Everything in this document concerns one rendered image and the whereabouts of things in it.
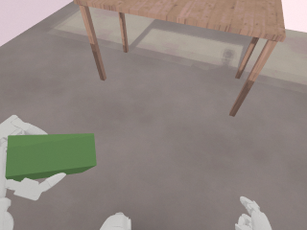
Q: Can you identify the left robot thigh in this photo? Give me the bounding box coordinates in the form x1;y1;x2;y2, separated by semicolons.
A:
100;214;131;230

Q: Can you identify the robot left hand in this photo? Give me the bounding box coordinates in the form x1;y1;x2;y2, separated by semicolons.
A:
0;115;66;201

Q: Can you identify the left robot forearm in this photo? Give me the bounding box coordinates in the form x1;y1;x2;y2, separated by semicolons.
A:
0;197;14;230

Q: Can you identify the table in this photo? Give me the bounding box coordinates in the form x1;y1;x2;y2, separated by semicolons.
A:
73;0;286;117

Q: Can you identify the robot right hand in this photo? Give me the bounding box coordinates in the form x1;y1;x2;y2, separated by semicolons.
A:
235;196;272;230

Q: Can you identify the sponge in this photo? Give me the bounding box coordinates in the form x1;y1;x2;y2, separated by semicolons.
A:
5;133;97;182

